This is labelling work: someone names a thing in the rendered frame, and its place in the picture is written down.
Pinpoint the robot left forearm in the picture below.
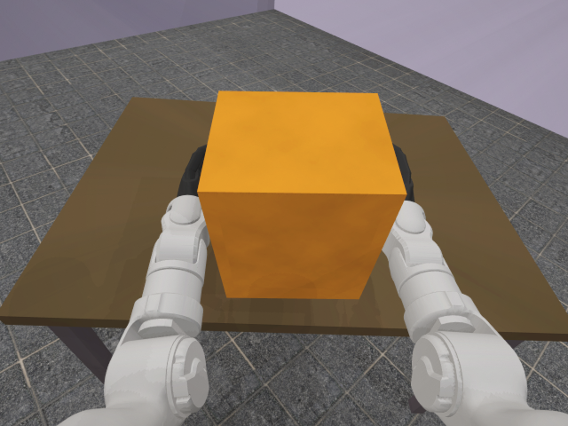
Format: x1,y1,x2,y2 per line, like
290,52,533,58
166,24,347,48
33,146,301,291
104,195,209,404

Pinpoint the table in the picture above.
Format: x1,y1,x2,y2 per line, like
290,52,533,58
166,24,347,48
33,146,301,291
0,97,568,414

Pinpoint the right robot hand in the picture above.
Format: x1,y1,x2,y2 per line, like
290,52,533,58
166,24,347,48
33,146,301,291
392,143,414,202

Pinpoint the left robot hand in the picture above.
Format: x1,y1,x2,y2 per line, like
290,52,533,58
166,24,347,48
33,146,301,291
177,145,207,197

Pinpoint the robot right upper arm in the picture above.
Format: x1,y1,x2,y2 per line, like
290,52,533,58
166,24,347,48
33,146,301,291
411,331,568,426

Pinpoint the carton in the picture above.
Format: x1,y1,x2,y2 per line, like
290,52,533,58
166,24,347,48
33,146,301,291
197,91,406,299

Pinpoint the robot right forearm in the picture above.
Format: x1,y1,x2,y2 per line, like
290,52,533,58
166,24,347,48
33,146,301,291
382,201,527,398

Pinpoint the robot left upper arm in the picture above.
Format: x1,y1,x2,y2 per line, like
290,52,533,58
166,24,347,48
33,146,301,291
57,335,209,426

